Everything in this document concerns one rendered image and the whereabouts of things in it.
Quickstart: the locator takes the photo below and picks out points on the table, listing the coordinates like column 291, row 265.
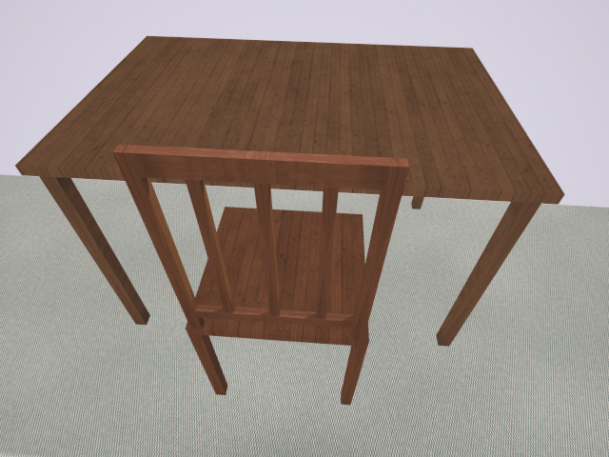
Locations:
column 437, row 107

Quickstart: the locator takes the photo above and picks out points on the chair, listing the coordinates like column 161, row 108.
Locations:
column 273, row 274

